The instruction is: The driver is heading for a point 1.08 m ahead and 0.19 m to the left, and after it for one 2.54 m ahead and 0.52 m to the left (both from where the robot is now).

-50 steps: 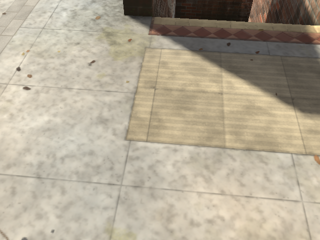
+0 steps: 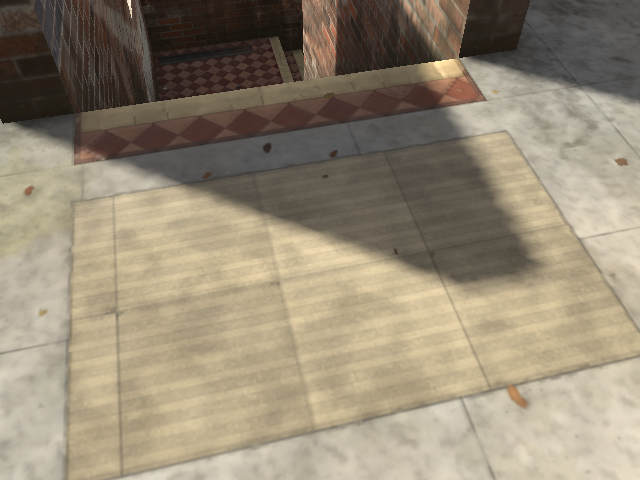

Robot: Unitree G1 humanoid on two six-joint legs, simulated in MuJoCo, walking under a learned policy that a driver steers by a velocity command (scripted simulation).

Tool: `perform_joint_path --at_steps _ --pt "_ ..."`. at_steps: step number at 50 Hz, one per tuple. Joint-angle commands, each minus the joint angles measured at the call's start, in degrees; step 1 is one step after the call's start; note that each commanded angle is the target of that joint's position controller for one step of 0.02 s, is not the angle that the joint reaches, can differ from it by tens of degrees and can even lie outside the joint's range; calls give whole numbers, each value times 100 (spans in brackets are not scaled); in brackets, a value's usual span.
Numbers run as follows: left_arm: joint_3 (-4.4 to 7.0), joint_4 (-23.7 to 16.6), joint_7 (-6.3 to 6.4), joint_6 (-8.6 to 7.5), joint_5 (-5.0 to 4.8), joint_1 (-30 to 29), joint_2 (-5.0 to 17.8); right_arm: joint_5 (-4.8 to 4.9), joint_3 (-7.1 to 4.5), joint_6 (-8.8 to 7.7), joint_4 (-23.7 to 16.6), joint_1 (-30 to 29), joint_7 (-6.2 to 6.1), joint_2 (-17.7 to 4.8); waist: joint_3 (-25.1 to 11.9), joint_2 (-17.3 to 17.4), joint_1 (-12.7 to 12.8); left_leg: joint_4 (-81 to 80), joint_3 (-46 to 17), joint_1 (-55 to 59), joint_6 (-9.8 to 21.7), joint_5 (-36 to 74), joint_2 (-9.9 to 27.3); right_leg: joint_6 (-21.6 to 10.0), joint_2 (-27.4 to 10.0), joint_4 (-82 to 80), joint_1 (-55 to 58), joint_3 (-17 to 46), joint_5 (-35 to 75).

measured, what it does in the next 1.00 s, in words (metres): walks ahead, turning left: right foot, then left foot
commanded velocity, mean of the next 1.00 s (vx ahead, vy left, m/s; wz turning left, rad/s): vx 0.50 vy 0.00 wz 0.37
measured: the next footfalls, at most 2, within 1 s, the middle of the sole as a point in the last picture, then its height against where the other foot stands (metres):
right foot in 0.34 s outside the picture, level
left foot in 0.84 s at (221, 452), level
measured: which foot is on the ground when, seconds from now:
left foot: down 0.00-0.32, up 0.34-0.82, down 0.84-1.00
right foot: up 0.00-0.32, down 0.34-0.86, up 0.88-1.00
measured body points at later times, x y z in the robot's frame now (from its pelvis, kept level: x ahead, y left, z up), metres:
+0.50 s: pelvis +0.28 -0.04 +0.01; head +0.30 -0.04 +0.46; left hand +0.32 +0.26 -0.09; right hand +0.44 -0.28 -0.12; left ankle +0.20 +0.09 -0.64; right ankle +0.32 -0.13 -0.74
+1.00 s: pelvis +0.50 +0.12 +0.00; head +0.52 +0.14 +0.45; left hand +0.43 +0.39 -0.13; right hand +0.74 -0.05 -0.09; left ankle +0.50 +0.21 -0.74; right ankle +0.49 -0.07 -0.64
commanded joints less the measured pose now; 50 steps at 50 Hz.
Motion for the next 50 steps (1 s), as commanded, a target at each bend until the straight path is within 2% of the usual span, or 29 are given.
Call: perform_joint_path --at_steps 1,5,8,11,14,15,16,17,18,19,20,21,22,23,25,28,33,35,38,40,41,42,43,44,45,46,47,48,50 --pt "151 -523 62 -107 97 46 506 -7 -59 -38 -389 -36 -11 -472 -283 222 231 -1414 -2191 850 1146 366 1524 100 -595 -493 -1118 194 327" --pt "83 -887 148 -25 149 -771 368 64 -165 -5 -328 420 -158 -826 -57 357 38 -1500 -1599 191 1083 694 1278 443 -459 -2193 -975 -73 1254" --pt "33 -1091 106 -55 80 -1473 297 125 -196 71 -279 778 -221 -891 -69 506 -228 -1315 -1456 9 824 452 1070 530 -136 -3431 -406 -144 2270" --pt "69 -1267 65 -79 -13 -1824 454 171 -189 149 -230 1070 -243 -829 -113 581 -333 -999 -1858 382 727 62 1228 560 -18 -3928 -187 4 2304" --pt "172 -1338 22 -169 -40 -1749 729 146 -222 233 -318 984 -293 -878 -171 704 -130 -454 -2382 839 594 -104 1376 404 0 -4389 204 100 1682" --pt "228 -1246 33 -195 -32 -1382 816 131 -207 258 -373 896 -300 -804 -297 732 78 -124 -2398 822 493 7 1247 276 -22 -4594 698 42 1537" --pt "314 -1131 68 -220 15 -737 1005 94 -143 254 -466 785 -285 -619 -712 663 397 652 -2189 532 321 134 980 49 -345 -4623 1686 224 1406" --pt "410 -1022 120 -206 59 269 1384 -9 -16 227 -612 793 -264 -230 -1539 -75 754 2393 -1548 -256 86 -803 536 -337 -1430 -4580 3162 1217 1145" --pt "512 -844 87 -98 99 602 1779 174 85 146 -800 1619 -237 57 -2016 -2023 327 3934 -868 -2188 -159 -2809 -19 -1284 -2615 -5027 4558 3750 281" --pt "408 -944 60 -83 54 418 1151 282 -43 159 -646 1549 -265 -604 -1571 -1289 432 4768 -1014 -2863 -223 -2558 509 -1222 -2581 -5204 4198 3996 -619" --pt "313 -1007 60 -75 23 188 790 232 -131 205 -705 965 -266 -885 -898 -620 539 4955 -964 -2942 -251 -1975 690 -945 -2287 -5253 3519 2987 -289" --pt "263 -1038 37 -56 44 -140 707 164 -145 246 -747 734 -270 -791 -574 -197 401 4851 -841 -2679 -320 -1520 877 -783 -1975 -5397 2835 2220 438" --pt "231 -1012 17 -33 53 -351 601 107 -162 267 -822 570 -252 -707 -306 -231 287 4606 -810 -2578 -358 -1247 1005 -720 -1733 -5559 2382 1724 891" --pt "212 -973 11 -31 89 -441 561 121 -170 305 -874 549 -212 -594 -184 -384 171 4469 -745 -2358 -370 -1085 1141 -641 -1547 -5726 2033 1261 1180" --pt "252 -873 -15 -73 73 -395 615 141 -136 370 -978 507 -162 -376 -159 -459 120 4363 -573 -2258 -416 -846 1202 -699 -1424 -5936 1791 700 1753" --pt "333 -727 -3 -97 54 -282 822 105 -123 399 -1221 191 -131 -319 -107 -280 121 3825 -598 -2544 -498 -352 1257 -811 -1506 -6047 1866 175 2542" --pt "369 -570 53 -8 30 -140 1054 97 -66 340 -1532 -653 30 -235 55 -208 382 2245 -238 -2289 -411 905 1179 -618 -1398 -6046 2020 -690 2641" --pt "366 -435 46 35 -25 144 1114 99 -26 325 -1702 -1042 86 -163 179 -151 521 1803 -87 -2165 -329 857 1097 -608 -1470 -6024 2147 -778 2563" --pt "382 -251 15 133 -115 398 1230 121 -26 303 -1925 -1367 154 -218 322 -203 512 1347 81 -2070 -112 227 946 -569 -1678 -5840 2586 -814 2873" --pt "389 -144 17 205 -176 432 1366 78 -93 283 -1977 -1238 157 -374 159 -374 246 1060 318 -1421 102 -394 679 -540 -1733 -5328 2740 -795 4348" --pt "380 -92 26 246 -193 383 1423 52 -196 269 -1841 -677 132 -561 -188 -454 -151 774 462 -544 240 -334 482 -461 -1625 -4636 2695 -879 5252" --pt "321 -62 42 262 -193 381 1345 39 -356 262 -1544 275 68 -858 -742 -394 -638 547 498 956 403 155 392 -309 -1379 -3546 2161 -1045 5408" --pt "185 -244 37 210 -47 374 1058 -47 -519 298 -1328 1352 -61 -1411 -1627 286 -1013 803 -907 3006 773 689 1630 -75 -1016 -1605 622 -1096 3298" --pt "-22 -318 -47 82 -36 1077 355 -105 -500 289 -1348 1299 -86 -1738 -2529 1562 -424 115 -3698 4365 1603 -48 3101 191 4 238 -1290 -424 -1481" --pt "173 -230 -66 -9 -239 570 1071 -96 -394 254 -1357 1379 -75 -1211 -2427 805 -814 -280 -3772 3927 1413 -289 3030 145 -113 773 -1652 460 -1466" --pt "232 -457 -59 -9 -345 103 1150 -63 -312 221 -1272 1042 -66 -1017 -1426 784 -642 -383 -2650 3147 1122 86 2801 130 -362 695 -2003 288 -961" --pt "212 -472 -13 20 -256 -73 1018 -23 -249 188 -1245 632 -44 -797 -970 487 -395 -544 -1959 2360 922 444 2506 168 -620 330 -1836 168 -446" --pt "244 -443 17 87 -151 -70 962 -32 -210 151 -1240 309 -14 -604 -668 559 -178 -752 -1457 1748 800 606 2276 213 -767 61 -1599 135 -98" --pt "243 -300 26 286 -167 329 728 -74 -200 26 -1169 42 11 -415 -538 674 123 -1217 -873 1074 732 662 2078 261 -887 -63 -1014 169 404"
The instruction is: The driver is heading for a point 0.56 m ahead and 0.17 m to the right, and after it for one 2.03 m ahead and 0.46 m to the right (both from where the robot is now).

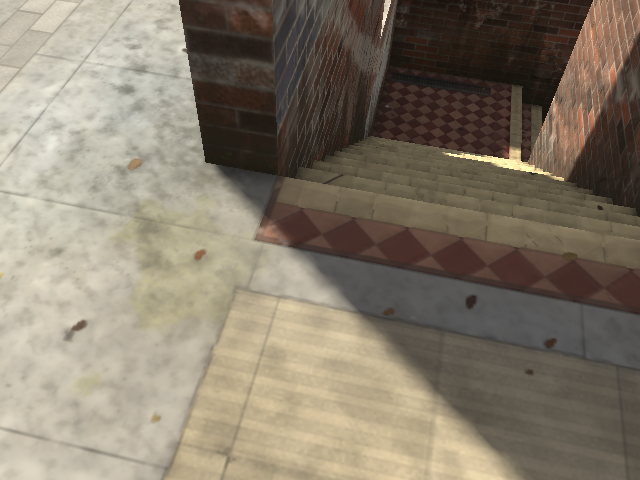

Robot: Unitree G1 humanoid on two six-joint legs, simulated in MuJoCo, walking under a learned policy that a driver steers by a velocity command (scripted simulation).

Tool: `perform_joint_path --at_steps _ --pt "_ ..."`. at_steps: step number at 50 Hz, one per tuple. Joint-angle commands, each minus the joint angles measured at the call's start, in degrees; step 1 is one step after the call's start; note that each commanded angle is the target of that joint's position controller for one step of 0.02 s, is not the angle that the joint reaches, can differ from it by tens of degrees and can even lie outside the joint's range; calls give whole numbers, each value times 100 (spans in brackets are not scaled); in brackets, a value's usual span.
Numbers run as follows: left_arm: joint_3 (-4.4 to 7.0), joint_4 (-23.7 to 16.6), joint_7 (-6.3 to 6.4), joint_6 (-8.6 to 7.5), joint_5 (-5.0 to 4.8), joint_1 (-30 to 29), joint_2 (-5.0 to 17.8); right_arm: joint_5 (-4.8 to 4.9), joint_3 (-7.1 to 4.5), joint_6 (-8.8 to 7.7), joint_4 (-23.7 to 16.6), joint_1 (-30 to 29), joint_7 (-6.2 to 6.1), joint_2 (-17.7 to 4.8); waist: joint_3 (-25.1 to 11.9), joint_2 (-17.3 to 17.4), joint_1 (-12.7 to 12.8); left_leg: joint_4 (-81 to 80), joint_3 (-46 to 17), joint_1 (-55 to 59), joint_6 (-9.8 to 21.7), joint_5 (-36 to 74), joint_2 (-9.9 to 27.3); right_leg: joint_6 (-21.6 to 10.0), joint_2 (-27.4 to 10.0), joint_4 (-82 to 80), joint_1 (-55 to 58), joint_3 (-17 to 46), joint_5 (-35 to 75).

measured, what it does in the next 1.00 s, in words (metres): walks ahead, turning right: right foot, then left foot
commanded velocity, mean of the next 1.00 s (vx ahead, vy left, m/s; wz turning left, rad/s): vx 0.50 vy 0.00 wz -0.37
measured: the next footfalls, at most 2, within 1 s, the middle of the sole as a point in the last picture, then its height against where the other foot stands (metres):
right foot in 0.42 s outside the picture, level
left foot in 0.90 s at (376, 377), level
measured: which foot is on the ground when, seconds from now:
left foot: down 0.00-0.40, up 0.42-0.88, down 0.90-1.00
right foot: up 0.00-0.40, down 0.42-0.94, up 0.96-1.00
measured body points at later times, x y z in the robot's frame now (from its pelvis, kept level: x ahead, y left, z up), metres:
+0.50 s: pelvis +0.26 -0.08 -0.02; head +0.30 -0.09 +0.43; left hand +0.49 +0.14 -0.11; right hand +0.26 -0.37 -0.14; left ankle +0.13 +0.10 -0.63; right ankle +0.32 -0.16 -0.74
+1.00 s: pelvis +0.56 -0.13 -0.01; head +0.58 -0.13 +0.44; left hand +0.72 +0.09 -0.14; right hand +0.59 -0.42 -0.11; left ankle +0.66 -0.08 -0.74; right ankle +0.37 -0.18 -0.66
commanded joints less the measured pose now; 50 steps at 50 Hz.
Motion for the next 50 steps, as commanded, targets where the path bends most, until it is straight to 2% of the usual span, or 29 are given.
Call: perform_joint_path --at_steps 1,4,7,11,15,16,18,19,20,21,22,23,24,25,26,27,30,32,36,38,41,43,44,45,46,47,48,49,50 --pt "139 -271 40 114 -1 309 313 -29 -209 -233 -101 149 -4 -517 -462 636 4 -1751 -1229 942 910 1291 1548 53 -375 66 -778 298 672" --pt "159 -408 71 199 23 -27 240 -88 -264 -291 134 240 -89 -597 -116 517 -4 -1965 -629 926 837 1603 1508 125 -348 -366 -1280 474 1289" --pt "150 -549 14 164 57 -417 178 -82 -286 -263 297 359 -179 -670 44 491 -102 -2030 -172 1188 722 1624 1439 123 -261 -1278 -1542 461 2102" --pt "62 -851 -143 135 102 -1206 31 -19 -344 -190 479 596 -255 -879 324 357 -413 -2069 238 1591 630 1643 1573 2 -203 -2372 -1610 -1 2557" --pt "36 -1239 -295 129 85 -1739 31 82 -397 -23 665 844 -288 -1013 465 362 -560 -1683 460 2384 540 2168 1799 -215 -115 -2899 -1850 -375 1924" --pt "52 -1314 -329 133 76 -1747 62 101 -409 20 676 806 -298 -1065 413 416 -500 -1476 544 2482 482 2689 1816 -302 -21 -2985 -1693 -515 1665" --pt "151 -1373 -353 163 64 -1445 245 130 -447 95 637 664 -338 -1251 29 658 -230 -708 703 2573 340 4641 1781 -527 380 -2990 -905 -899 1098" --pt "253 -1295 -344 179 47 -933 426 146 -461 141 614 580 -358 -1330 -290 740 80 63 770 2498 264 5400 1718 -673 635 -3016 -206 -1039 873" --pt "426 -1101 -290 183 42 -64 725 187 -446 166 586 452 -372 -1350 -747 644 582 1246 890 2045 90 5312 1508 -887 888 -3449 1090 -1041 1208" --pt "634 -919 -159 241 61 780 1244 103 -365 112 489 515 -386 -1165 -1240 53 918 3008 877 657 -194 3491 1224 -1208 334 -3697 2816 65 1336" --pt "690 -974 -131 190 40 570 1804 -74 -87 -65 192 1106 -277 -242 -1698 -1390 110 5017 195 -1950 -541 -2138 -18 -2289 -1122 -4220 4626 3380 525" --pt "549 -1113 -157 107 95 792 1326 133 -128 -314 116 466 -192 -678 -2321 -647 575 5498 -1106 -2544 -396 -2296 -61 -2374 -1426 -5031 4901 4484 110" --pt "459 -1075 -174 42 133 598 1006 324 -192 -414 -62 -68 -156 -902 -1518 -390 599 5310 -1140 -2944 -243 -1735 204 -2061 -1281 -5124 4392 3630 563" --pt "402 -1135 -174 16 86 202 831 246 -165 -459 -62 -120 -189 -845 -1007 55 307 4775 -1108 -2738 -174 -1223 466 -1849 -1025 -5094 3502 2886 1138" --pt "342 -1228 -163 20 91 -201 632 85 -205 -444 13 -109 -232 -883 -697 189 65 4315 -1069 -2356 -211 -978 635 -1704 -791 -5147 2719 2333 1731" --pt "293 -1346 -135 13 164 -408 514 30 -249 -371 32 34 -231 -930 -634 63 -137 4079 -1117 -1943 -251 -791 755 -1669 -650 -5269 2221 2048 2146" --pt "323 -1380 -56 -18 141 -410 652 -52 -232 -175 -1 77 -235 -752 -473 50 -280 3392 -943 -1656 -516 -469 728 -1683 -424 -5485 1497 1560 2842" --pt "358 -1326 26 -8 121 -235 795 -73 -181 -127 -142 -332 -252 -633 -305 -8 -176 2648 -846 -1742 -678 114 622 -1584 -253 -5518 1256 1281 2945" --pt "365 -1226 103 73 70 74 816 -18 -86 -171 -336 -1189 -175 -457 -229 -305 186 896 -782 -1299 -716 1454 241 -1219 63 -5337 1114 1097 2167" --pt "331 -1105 103 68 72 273 747 38 -73 -223 -325 -1322 -88 -486 -266 -391 323 525 -750 -1145 -654 1860 229 -1177 -131 -5301 1367 1160 1866" --pt "313 -957 96 71 98 476 732 53 -107 -284 -403 -1485 -3 -641 -142 -449 406 224 -752 -1432 -365 1463 272 -1127 -519 -4984 2132 1401 2040" --pt "333 -898 102 111 124 458 797 81 -135 -306 -419 -1363 22 -725 -76 -571 303 131 -661 -1438 -112 853 239 -1043 -720 -4786 2566 1448 2714" --pt "336 -906 107 131 129 349 823 86 -180 -317 -352 -1068 21 -811 -183 -601 119 9 -522 -1066 40 655 113 -957 -662 -4466 2668 1307 3591" --pt "75 -552 -261 -122 1043 509 606 -286 -66 -215 -8 -131 -46 -872 -320 -110 -365 253 -474 -104 190 1643 18 -676 -567 -3948 2562 1184 4452" --pt "57 -664 -426 -230 978 504 360 -300 -175 -202 266 857 -98 -1052 -1156 348 -639 351 -733 1581 516 1398 -30 -412 150 -2599 2049 693 4244" --pt "-119 -665 -489 -322 966 1651 -129 -248 -203 -150 273 1493 -52 -1479 -2500 1553 -357 337 -2779 4342 1978 1653 1107 61 1111 -959 106 468 1306" --pt "-69 -691 -586 -374 739 1023 276 -357 -136 -152 473 2127 -37 -1122 -1833 1465 -988 -770 -4789 4818 2207 -398 1668 165 1501 671 -2003 445 -1358" --pt "-12 -929 -526 -336 671 36 468 -350 -135 -222 627 2043 -59 -1020 -517 639 -1050 -1134 -4479 3797 1493 -1961 1600 -44 958 1070 -2817 698 -835" --pt "-29 -953 -355 -321 706 -294 489 -320 -64 -241 573 1467 -47 -896 39 335 -795 -1287 -4201 2619 1366 -2011 1503 -99 585 1006 -2702 697 -278"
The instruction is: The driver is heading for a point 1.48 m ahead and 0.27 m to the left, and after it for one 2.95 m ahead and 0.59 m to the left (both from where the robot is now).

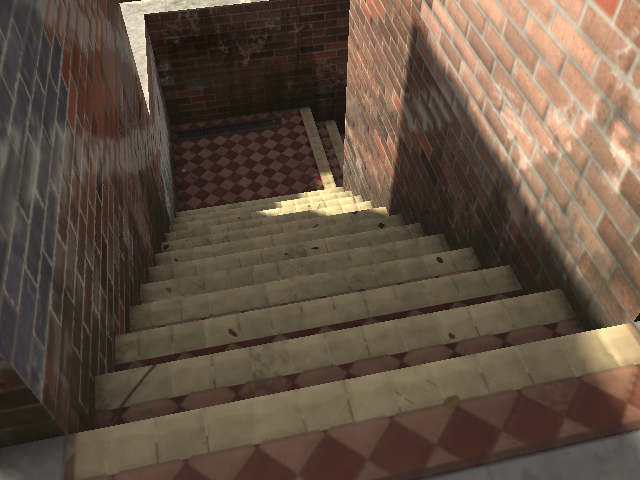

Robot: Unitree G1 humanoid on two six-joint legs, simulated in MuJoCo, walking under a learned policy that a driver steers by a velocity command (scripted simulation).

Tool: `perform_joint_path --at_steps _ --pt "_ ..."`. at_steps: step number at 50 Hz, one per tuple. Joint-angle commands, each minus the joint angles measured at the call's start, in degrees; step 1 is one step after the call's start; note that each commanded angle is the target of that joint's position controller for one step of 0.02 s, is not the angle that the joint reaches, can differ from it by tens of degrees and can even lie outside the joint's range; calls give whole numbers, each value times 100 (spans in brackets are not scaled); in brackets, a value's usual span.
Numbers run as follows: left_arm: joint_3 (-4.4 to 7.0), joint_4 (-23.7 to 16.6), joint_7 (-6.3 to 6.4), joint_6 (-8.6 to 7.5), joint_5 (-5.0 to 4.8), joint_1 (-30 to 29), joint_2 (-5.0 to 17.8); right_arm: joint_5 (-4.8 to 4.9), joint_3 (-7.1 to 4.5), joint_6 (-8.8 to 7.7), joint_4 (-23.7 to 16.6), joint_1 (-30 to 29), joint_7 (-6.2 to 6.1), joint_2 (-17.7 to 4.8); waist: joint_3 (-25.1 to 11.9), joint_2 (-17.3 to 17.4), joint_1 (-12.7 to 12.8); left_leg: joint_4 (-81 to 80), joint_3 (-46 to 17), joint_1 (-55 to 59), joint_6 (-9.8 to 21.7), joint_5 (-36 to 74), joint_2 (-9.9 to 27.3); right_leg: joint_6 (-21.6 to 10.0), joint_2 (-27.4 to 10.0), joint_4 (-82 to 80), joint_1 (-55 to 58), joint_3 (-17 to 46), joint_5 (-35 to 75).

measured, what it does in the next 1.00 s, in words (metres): walks ahead, turning left: right foot, then left foot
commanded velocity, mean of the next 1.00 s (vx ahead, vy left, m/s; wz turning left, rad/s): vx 0.50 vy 0.00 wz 0.34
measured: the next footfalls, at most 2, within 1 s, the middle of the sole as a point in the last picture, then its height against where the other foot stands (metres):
right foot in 0.38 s outside the picture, level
left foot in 0.86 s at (224, 469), level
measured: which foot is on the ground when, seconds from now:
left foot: down 0.00-0.40, up 0.42-0.84, down 0.86-1.00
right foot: up 0.00-0.36, down 0.38-0.86, up 0.88-1.00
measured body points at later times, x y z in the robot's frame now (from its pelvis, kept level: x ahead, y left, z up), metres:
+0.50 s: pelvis +0.28 +0.00 +0.02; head +0.29 +0.00 +0.47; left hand +0.40 +0.27 -0.08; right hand +0.38 -0.25 -0.11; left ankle +0.14 +0.08 -0.63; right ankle +0.36 -0.09 -0.72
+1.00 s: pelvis +0.47 +0.12 +0.01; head +0.49 +0.13 +0.46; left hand +0.43 +0.37 -0.13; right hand +0.65 -0.08 -0.11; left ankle +0.47 +0.20 -0.72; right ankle +0.48 -0.05 -0.63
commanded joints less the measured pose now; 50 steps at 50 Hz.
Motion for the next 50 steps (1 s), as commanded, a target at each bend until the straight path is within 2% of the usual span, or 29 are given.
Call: perform_joint_path --at_steps 1,3,6,9,12,15,17,19,20,21,22,23,25,26,29,33,37,38,39,40,41,42,43,44,45,46,47,49,50 --pt "35 -519 187 -122 123 -364 619 -16 -17 -42 165 1117 -13 -320 -186 334 -357 -1820 -3377 2471 1263 -1528 1793 -120 -624 1049 -3309 294 790" --pt "-93 -540 318 17 263 -509 351 44 106 -86 85 539 -32 -21 -176 384 3 -2108 -2812 1461 1191 -867 1532 -28 -938 347 -2527 111 953" --pt "-156 -637 370 120 56 -780 337 17 -57 -190 64 502 37 -491 -147 272 -94 -2200 -2082 857 1231 -113 1196 363 -956 -777 -2186 -337 1217" --pt "-322 -797 329 172 -42 -1336 8 -23 -166 -167 297 1116 224 -668 -9 241 -330 -2006 -1744 495 1237 1101 1027 434 -845 -2072 -1734 -709 2136" --pt "-309 -952 273 209 -60 -1807 142 -20 -224 -109 437 1596 347 -680 -21 352 -433 -1609 -1913 696 1224 1864 1084 283 -651 -2646 -1473 -820 2622" --pt "-281 -1035 338 151 -160 -2327 243 -16 -265 -38 542 1790 311 -673 -60 405 -465 -1323 -2296 1545 1130 2364 1343 194 -572 -3100 -1681 -728 2435" --pt "-254 -929 399 122 -239 -2242 344 -62 -350 17 509 1544 370 -845 -105 442 -233 -1104 -2386 1683 1012 3104 1404 59 -477 -3531 -1162 -771 2467" --pt "-88 -579 487 21 -425 -1321 769 -149 -352 1 479 1294 405 -877 -707 173 263 -114 -2064 888 486 3793 914 -417 -529 -3538 964 -736 3106" --pt "-6 -289 572 -60 -406 -19 1045 -149 -196 -58 295 1231 418 -410 -1709 -476 679 1465 -1575 -51 57 2703 184 -1300 -1454 -3397 2864 197 4231" --pt "-65 -34 527 -45 -373 886 919 -291 59 -178 310 2297 364 385 -3165 -1735 514 3263 -1124 -1865 -357 -1897 -555 -2885 -3249 -3785 5242 2736 4692" --pt "23 69 576 -16 -193 870 791 -152 -94 -106 435 1631 382 -224 -1608 -265 843 4422 -1017 -2718 -278 -2033 93 -2203 -3231 -4273 3939 2713 3156" --pt "43 20 609 -19 -226 258 744 -107 -107 -8 373 1175 294 -240 -679 -146 624 4654 -888 -2746 -171 -1500 537 -1616 -2853 -4570 2514 1759 2037" --pt "-233 -149 658 -3 -307 -594 -119 -293 -95 120 443 1037 198 -214 -486 -350 175 3764 -826 -1986 -122 -671 1015 -1208 -2258 -5256 1284 696 2089" --pt "-249 -192 695 -4 -289 -735 -206 -373 -43 151 435 879 250 -117 -447 -386 117 3677 -672 -1725 -215 -750 1080 -1142 -2120 -5396 1036 345 2407" --pt "-59 -97 759 -164 -162 -774 220 -181 50 168 404 590 405 92 -371 -232 92 2877 -262 -1569 -462 -255 1192 -1129 -1838 -5542 637 -651 2948" --pt "22 276 544 -151 -66 -311 394 -172 192 264 242 108 459 235 -170 -68 186 1497 62 -936 -376 426 1197 -1085 -1824 -5625 110 -1216 3313" --pt "42 291 335 -152 -198 -366 555 -250 49 233 -71 -157 310 -254 -50 -279 113 817 -274 -1401 -177 498 1058 -1098 -2135 -5286 892 -1011 3368" --pt "20 311 317 -122 -147 -328 535 -246 32 236 -110 -229 286 -253 -64 -294 149 837 -187 -1229 -134 384 990 -1059 -2105 -5172 891 -1092 3217" --pt "175 516 367 56 -508 -71 808 278 43 519 -194 -524 101 -112 -26 -548 83 702 396 -503 -146 331 731 -660 -1768 -4715 744 -1638 3613" --pt "138 581 403 124 -557 218 712 319 80 675 -222 -442 -40 -129 -51 -511 186 513 569 133 -202 249 527 -572 -1626 -4459 558 -1618 3882" --pt "62 256 278 12 -85 -272 695 -18 29 344 -232 -266 91 -283 -85 277 40 59 200 597 15 403 659 -704 -1729 -4275 182 -1301 3550" --pt "119 175 231 -7 -108 -449 821 -26 -154 137 -135 200 73 -604 -353 140 -270 88 240 1535 166 477 531 -596 -1478 -3695 -109 -1408 3318" --pt "175 397 397 88 -450 -56 892 -60 -257 328 323 1999 -132 -881 -1045 250 -1139 -310 -833 2901 297 855 1566 -331 -908 -1343 -521 -1861 2513" --pt "-27 402 389 152 -625 1386 -151 24 -347 431 349 2269 -245 -1519 -1997 1822 -417 -672 -3154 4375 1181 2061 3119 -55 -157 959 -2156 -1187 -1041" --pt "-58 94 92 -135 -186 382 -99 -334 -317 95 612 3009 15 -1070 -1893 1748 -944 -1181 -3512 4097 1664 561 2746 -181 -244 1237 -3064 156 -839" --pt "7 81 179 -203 -177 -222 218 -147 -284 -68 626 2116 70 -696 -645 1071 -685 -1211 -2506 3077 1356 -203 2622 -245 -597 1563 -3520 -110 -241" --pt "15 84 321 -201 -142 -322 283 -35 -196 -35 470 1449 20 -369 -516 430 -423 -1353 -2080 2145 1234 -562 2616 -211 -967 1553 -3205 -247 188" --pt "-143 20 406 -125 -105 -438 -144 -67 -82 -12 336 1001 -152 -57 -282 259 -24 -1657 -1358 1126 1102 271 2431 -106 -1324 923 -2652 -180 818" --pt "-104 30 401 -63 -189 -419 -17 -130 -55 -7 238 790 -199 89 -352 344 68 -1826 -1241 949 1119 702 2390 9 -1336 707 -2540 -179 1057"
Keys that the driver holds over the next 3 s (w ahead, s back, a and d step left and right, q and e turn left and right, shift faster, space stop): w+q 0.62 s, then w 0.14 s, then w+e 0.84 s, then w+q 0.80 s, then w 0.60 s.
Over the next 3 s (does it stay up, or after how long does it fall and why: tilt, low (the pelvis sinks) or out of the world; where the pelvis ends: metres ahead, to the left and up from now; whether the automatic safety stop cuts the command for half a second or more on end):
stays up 1.46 0.30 -0.76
